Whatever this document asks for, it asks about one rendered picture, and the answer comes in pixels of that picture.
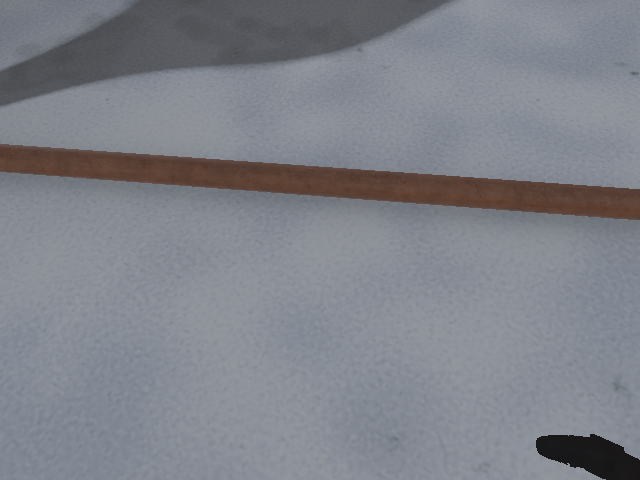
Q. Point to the robot right hand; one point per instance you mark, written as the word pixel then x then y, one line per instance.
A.
pixel 595 454

